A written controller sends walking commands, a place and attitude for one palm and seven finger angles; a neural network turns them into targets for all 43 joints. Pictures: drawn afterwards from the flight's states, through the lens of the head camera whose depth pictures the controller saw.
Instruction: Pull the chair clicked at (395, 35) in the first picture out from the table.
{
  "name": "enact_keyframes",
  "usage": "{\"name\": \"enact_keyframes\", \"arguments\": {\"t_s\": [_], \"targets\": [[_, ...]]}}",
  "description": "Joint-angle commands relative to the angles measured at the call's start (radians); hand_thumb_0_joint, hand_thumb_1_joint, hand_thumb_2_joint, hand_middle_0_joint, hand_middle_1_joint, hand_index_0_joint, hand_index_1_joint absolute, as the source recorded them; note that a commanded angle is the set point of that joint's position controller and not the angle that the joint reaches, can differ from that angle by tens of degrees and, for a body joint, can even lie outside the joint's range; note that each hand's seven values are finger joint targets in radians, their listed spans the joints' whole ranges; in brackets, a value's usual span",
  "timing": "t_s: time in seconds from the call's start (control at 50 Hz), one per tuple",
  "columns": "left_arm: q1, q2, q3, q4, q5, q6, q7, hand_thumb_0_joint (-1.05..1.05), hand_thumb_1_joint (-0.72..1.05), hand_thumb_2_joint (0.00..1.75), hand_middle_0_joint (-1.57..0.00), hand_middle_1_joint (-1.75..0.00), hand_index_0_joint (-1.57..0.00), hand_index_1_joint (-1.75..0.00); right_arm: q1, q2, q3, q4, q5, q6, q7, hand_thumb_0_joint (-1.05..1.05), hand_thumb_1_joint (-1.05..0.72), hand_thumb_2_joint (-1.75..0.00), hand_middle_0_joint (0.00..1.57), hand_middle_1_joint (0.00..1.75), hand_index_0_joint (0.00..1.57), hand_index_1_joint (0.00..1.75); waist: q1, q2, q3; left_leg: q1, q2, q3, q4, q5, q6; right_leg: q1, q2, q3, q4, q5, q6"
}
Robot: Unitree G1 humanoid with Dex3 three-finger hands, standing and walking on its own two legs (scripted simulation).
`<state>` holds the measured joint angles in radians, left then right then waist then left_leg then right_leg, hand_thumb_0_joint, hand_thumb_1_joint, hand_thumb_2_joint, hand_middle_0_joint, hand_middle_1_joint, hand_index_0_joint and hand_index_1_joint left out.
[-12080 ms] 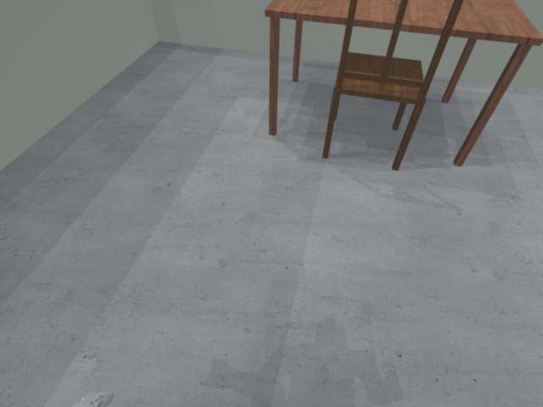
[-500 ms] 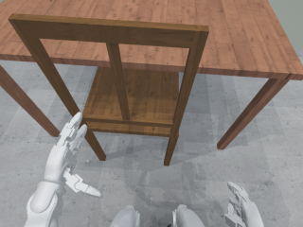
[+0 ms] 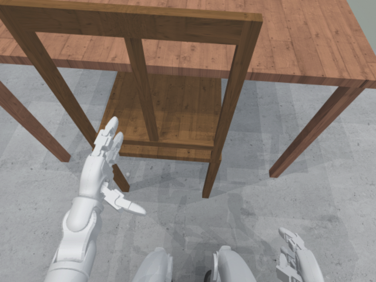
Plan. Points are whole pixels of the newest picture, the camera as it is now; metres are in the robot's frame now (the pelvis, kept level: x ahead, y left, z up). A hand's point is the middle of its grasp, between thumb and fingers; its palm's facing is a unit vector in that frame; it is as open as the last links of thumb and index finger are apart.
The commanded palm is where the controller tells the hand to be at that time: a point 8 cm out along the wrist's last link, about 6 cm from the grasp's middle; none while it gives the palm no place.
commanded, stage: aim the fingers beside a spindle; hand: left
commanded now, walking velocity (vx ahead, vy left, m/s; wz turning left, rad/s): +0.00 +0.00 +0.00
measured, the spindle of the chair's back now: (146, 101) +0.51 +0.12 +0.04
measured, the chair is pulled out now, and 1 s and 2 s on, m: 0.00 0.00 0.00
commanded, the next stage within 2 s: none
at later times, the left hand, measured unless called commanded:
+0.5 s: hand (148, 168) +0.34 +0.10 +0.01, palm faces -0.10 -0.99 -0.02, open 16.9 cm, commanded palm +0.32 +0.16 +0.02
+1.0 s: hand (145, 169) +0.34 +0.10 +0.02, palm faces -0.07 -1.00 -0.05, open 16.9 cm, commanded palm +0.32 +0.16 +0.01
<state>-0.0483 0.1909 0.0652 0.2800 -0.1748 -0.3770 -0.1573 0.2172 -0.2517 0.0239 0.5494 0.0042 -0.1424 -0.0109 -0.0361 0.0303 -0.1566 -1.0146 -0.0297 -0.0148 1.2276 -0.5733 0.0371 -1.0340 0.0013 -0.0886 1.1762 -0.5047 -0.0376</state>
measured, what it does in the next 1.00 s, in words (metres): stands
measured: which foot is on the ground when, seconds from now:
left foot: down 0.00-1.00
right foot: down 0.00-1.00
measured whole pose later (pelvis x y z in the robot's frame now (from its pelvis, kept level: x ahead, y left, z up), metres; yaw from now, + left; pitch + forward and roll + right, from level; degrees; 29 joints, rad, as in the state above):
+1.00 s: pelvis -0.01 -0.01 -0.01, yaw +0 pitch +22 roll -1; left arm -0.17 0.16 0.02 0.39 -0.12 -0.43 -0.05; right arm 0.20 -0.25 0.02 0.55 0.00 -0.06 0.01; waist -0.04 0.03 -0.17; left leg -1.08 -0.02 -0.01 1.28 -0.58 0.02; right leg -1.11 0.00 -0.08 1.25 -0.52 -0.05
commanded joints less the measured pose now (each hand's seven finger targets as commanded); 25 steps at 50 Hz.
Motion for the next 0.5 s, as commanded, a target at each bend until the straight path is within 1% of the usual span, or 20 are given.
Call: {"name": "enact_keyframes", "arguments": {"t_s": [0.0, 0.04, 0.06, 0.08, 0.12, 0.14, 0.16, 0.18, 0.2, 0.22, 0.28, 0.3, 0.32, 0.34, 0.36, 0.38, 0.42, 0.44, 0.46, 0.48], "targets": [[-0.164, 0.103, 0.049, -0.188, 0.0, -0.063, 0.009, 0.0, -0.5, 0.3, -0.06, -0.08, -0.06, -0.08, 0.014, -0.141, -0.063, -0.135, 0.005, -0.03, -0.003, 0.0, -0.9, -0.9, 0.2, 0.3, 0.2, 0.3, -0.001, -0.005, -0.367, 0.175, 0.02, -0.038, -0.15, 0.337, -0.018, 0.259, -0.013, 0.072, -0.136, 0.27, -0.001], [-0.183, 0.095, 0.04, -0.204, 0.001, -0.07, 0.013, 0.0, -0.5, 0.3, -0.06, -0.08, -0.06, -0.08, 0.017, -0.136, -0.065, -0.134, 0.005, -0.024, -0.001, 0.0, -0.9, -0.9, 0.2, 0.3, 0.2, 0.3, -0.001, -0.004, -0.39, 0.193, 0.023, -0.04, -0.147, 0.363, -0.02, 0.268, -0.014, 0.075, -0.132, 0.296, 0.001], [-0.212, 0.078, 0.018, -0.22, 0.001, -0.074, 0.015, 0.0, -0.5, 0.3, -0.06, -0.08, -0.06, -0.08, 0.016, -0.133, -0.064, -0.134, 0.004, -0.023, -0.001, 0.0, -0.9, -0.9, 0.2, 0.3, 0.2, 0.3, -0.008, 0.013, -0.393, 0.2, 0.023, -0.041, -0.143, 0.368, -0.021, 0.26, -0.016, 0.074, -0.129, 0.299, 0.001], [-0.227, 0.071, 0.01, -0.215, 0.002, -0.077, 0.02, 0.0, -0.5, 0.3, -0.06, -0.08, -0.06, -0.08, 0.021, -0.133, -0.064, -0.128, 0.004, -0.022, -0.001, 0.0, -0.9, -0.9, 0.2, 0.3, 0.2, 0.3, -0.017, -0.001, -0.386, 0.205, 0.026, -0.046, -0.141, 0.367, -0.021, 0.246, -0.015, 0.071, -0.129, 0.295, 0.003], [-0.269, 0.07, 0.005, -0.206, 0.009, -0.086, 0.033, 0.0, -0.5, 0.3, -0.06, -0.08, -0.06, -0.08, 0.023, -0.136, -0.064, -0.118, 0.002, -0.02, -0.002, 0.0, -0.9, -0.9, 0.2, 0.3, 0.2, 0.3, -0.026, -0.002, -0.375, 0.205, 0.029, -0.054, -0.135, 0.356, -0.021, 0.21, -0.013, 0.067, -0.123, 0.271, 0.003], [-0.279, 0.047, -0.016, -0.2, 0.011, -0.088, 0.039, 0.0, -0.5, 0.3, -0.06, -0.08, -0.06, -0.08, 0.022, -0.133, -0.065, -0.113, 0.0, -0.019, -0.002, 0.0, -0.9, -0.9, 0.2, 0.3, 0.2, 0.3, -0.03, 0.0, -0.377, 0.203, 0.027, -0.053, -0.13, 0.353, -0.02, 0.207, -0.013, 0.067, -0.121, 0.27, 0.003], [-0.27, 0.048, -0.015, -0.187, 0.019, -0.089, 0.046, 0.0, -0.5, 0.3, -0.06, -0.08, -0.06, -0.08, 0.026, -0.134, -0.065, -0.111, 0.001, -0.018, 0.0, 0.0, -0.9, -0.9, 0.2, 0.3, 0.2, 0.3, -0.026, 0.006, -0.375, 0.205, 0.028, -0.055, -0.132, 0.358, -0.023, 0.2, -0.014, 0.063, -0.115, 0.268, 0.001], [-0.264, 0.036, -0.023, -0.164, 0.022, -0.087, 0.053, 0.0, -0.5, 0.3, -0.06, -0.08, -0.06, -0.08, 0.025, -0.134, -0.065, -0.11, 0.001, -0.014, 0.002, 0.0, -0.9, -0.9, 0.2, 0.3, 0.2, 0.3, -0.026, -0.007, -0.365, 0.197, 0.028, -0.056, -0.133, 0.349, -0.023, 0.193, -0.014, 0.061, -0.115, 0.26, 0.001], [-0.276, 0.046, -0.015, -0.151, 0.029, -0.087, 0.061, 0.0, -0.5, 0.3, -0.06, -0.08, -0.06, -0.08, 0.027, -0.138, -0.067, -0.109, -0.001, -0.012, 0.002, 0.0, -0.9, -0.9, 0.2, 0.3, 0.2, 0.3, -0.025, -0.006, -0.368, 0.195, 0.028, -0.059, -0.132, 0.362, -0.024, 0.186, -0.013, 0.059, -0.107, 0.266, -0.001], [-0.274, 0.035, -0.021, -0.15, 0.034, -0.087, 0.067, 0.0, -0.5, 0.3, -0.06, -0.08, -0.06, -0.08, 0.027, -0.135, -0.067, -0.11, -0.003, -0.008, 0.006, 0.0, -0.9, -0.9, 0.2, 0.3, 0.2, 0.3, -0.02, -0.006, -0.379, 0.198, 0.027, -0.057, -0.13, 0.364, -0.025, 0.189, -0.015, 0.058, -0.104, 0.269, -0.001], [-0.259, 0.032, -0.014, -0.115, 0.041, -0.079, 0.083, 0.0, -0.5, 0.3, -0.06, -0.08, -0.06, -0.08, 0.026, -0.133, -0.068, -0.115, -0.004, 0.009, 0.013, 0.0, -0.9, -0.9, 0.2, 0.3, 0.2, 0.3, -0.013, -0.037, -0.391, 0.168, 0.022, -0.046, -0.124, 0.351, -0.022, 0.214, -0.014, 0.067, -0.102, 0.277, 0.0], [-0.249, 0.054, 0.008, -0.095, 0.049, -0.079, 0.09, 0.0, -0.5, 0.3, -0.06, -0.08, -0.06, -0.08, 0.026, -0.136, -0.068, -0.116, -0.003, 0.014, 0.013, 0.0, -0.9, -0.9, 0.2, 0.3, 0.2, 0.3, -0.005, -0.035, -0.389, 0.154, 0.022, -0.046, -0.123, 0.35, -0.022, 0.212, -0.013, 0.065, -0.096, 0.276, -0.003], [-0.286, 0.033, -0.015, -0.106, 0.054, -0.084, 0.095, 0.0, -0.5, 0.3, -0.06, -0.08, -0.06, -0.08, 0.022, -0.131, -0.066, -0.117, -0.004, 0.019, 0.016, 0.0, -0.9, -0.9, 0.2, 0.3, 0.2, 0.3, -0.013, -0.026, -0.393, 0.158, 0.022, -0.046, -0.12, 0.354, -0.023, 0.204, -0.015, 0.066, -0.089, 0.282, -0.002], [-0.286, 0.025, -0.019, -0.102, 0.056, -0.086, 0.102, 0.0, -0.5, 0.3, -0.06, -0.08, -0.06, -0.08, 0.024, -0.128, -0.068, -0.117, -0.005, 0.023, 0.018, 0.0, -0.9, -0.9, 0.2, 0.3, 0.2, 0.3, -0.011, -0.028, -0.394, 0.16, 0.022, -0.042, -0.117, 0.356, -0.022, 0.201, -0.015, 0.067, -0.089, 0.284, -0.001], [-0.304, 0.019, -0.026, -0.111, 0.058, -0.09, 0.107, 0.0, -0.5, 0.3, -0.06, -0.08, -0.06, -0.08, 0.024, -0.127, -0.067, -0.118, -0.005, 0.026, 0.019, 0.0, -0.9, -0.9, 0.2, 0.3, 0.2, 0.3, -0.016, -0.033, -0.393, 0.156, 0.022, -0.042, -0.114, 0.35, -0.022, 0.203, -0.015, 0.068, -0.088, 0.284, -0.001], [-0.325, 0.02, -0.029, -0.126, 0.059, -0.098, 0.112, 0.0, -0.5, 0.3, -0.06, -0.08, -0.06, -0.08, 0.022, -0.127, -0.068, -0.118, -0.006, 0.028, 0.019, 0.0, -0.9, -0.9, 0.2, 0.3, 0.2, 0.3, -0.017, -0.019, -0.409, 0.16, 0.022, -0.042, -0.109, 0.35, -0.021, 0.202, -0.015, 0.073, -0.086, 0.283, -0.001], [-0.308, 0.072, 0.026, -0.142, 0.056, -0.11, 0.122, 0.0, -0.5, 0.3, -0.06, -0.08, -0.06, -0.08, 0.024, -0.129, -0.068, -0.123, -0.009, 0.033, 0.019, 0.0, -0.9, -0.9, 0.2, 0.3, 0.2, 0.3, 0.001, -0.024, -0.434, 0.157, 0.02, -0.039, -0.108, 0.362, -0.02, 0.232, -0.013, 0.079, -0.084, 0.302, -0.003], [-0.291, 0.065, 0.019, -0.159, 0.057, -0.117, 0.122, 0.0, -0.5, 0.3, -0.06, -0.08, -0.06, -0.08, 0.022, -0.125, -0.068, -0.128, -0.008, 0.035, 0.02, 0.0, -0.9, -0.9, 0.2, 0.3, 0.2, 0.3, 0.006, -0.022, -0.447, 0.164, 0.018, -0.036, -0.111, 0.37, -0.019, 0.252, -0.014, 0.083, -0.086, 0.316, -0.003], [-0.291, 0.044, -0.004, -0.169, 0.055, -0.12, 0.121, 0.0, -0.5, 0.3, -0.06, -0.08, -0.06, -0.08, 0.018, -0.121, -0.067, -0.131, -0.008, 0.036, 0.021, 0.0, -0.9, -0.9, 0.2, 0.3, 0.2, 0.3, 0.0, -0.022, -0.453, 0.166, 0.018, -0.034, -0.111, 0.369, -0.017, 0.26, -0.016, 0.085, -0.088, 0.324, 0.0], [-0.279, 0.052, 0.008, -0.166, 0.052, -0.12, 0.121, 0.0, -0.5, 0.3, -0.06, -0.08, -0.06, -0.08, 0.023, -0.121, -0.067, -0.129, -0.008, 0.038, 0.021, 0.0, -0.9, -0.9, 0.2, 0.3, 0.2, 0.3, 0.001, -0.035, -0.448, 0.161, 0.019, -0.033, -0.113, 0.366, -0.017, 0.268, -0.015, 0.085, -0.092, 0.326, 0.0]]}}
